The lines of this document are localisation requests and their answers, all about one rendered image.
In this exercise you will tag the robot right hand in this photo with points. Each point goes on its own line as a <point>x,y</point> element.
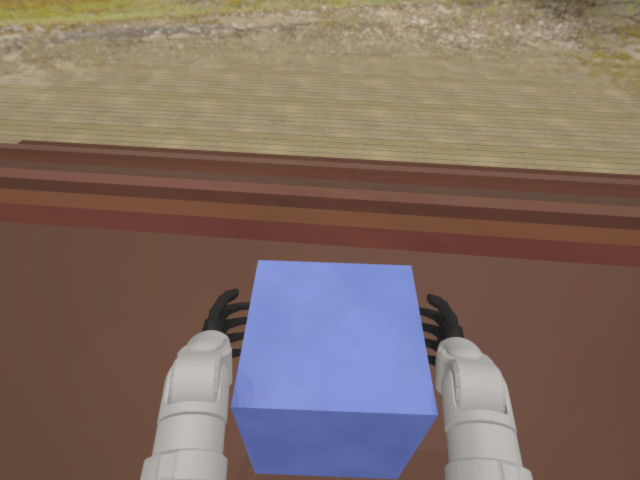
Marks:
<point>445,318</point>

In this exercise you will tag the right robot forearm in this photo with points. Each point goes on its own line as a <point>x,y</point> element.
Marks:
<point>478,416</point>

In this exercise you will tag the robot left hand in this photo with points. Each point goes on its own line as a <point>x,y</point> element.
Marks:
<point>220,311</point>

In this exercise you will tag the left robot forearm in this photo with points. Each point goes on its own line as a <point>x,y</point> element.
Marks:
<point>191,423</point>

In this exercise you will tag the carton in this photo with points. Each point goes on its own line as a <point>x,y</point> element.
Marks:
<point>333,378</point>

